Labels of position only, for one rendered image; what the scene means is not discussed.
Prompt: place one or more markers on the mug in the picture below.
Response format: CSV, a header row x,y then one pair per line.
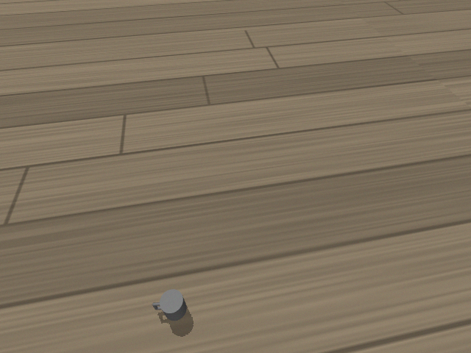
x,y
172,304

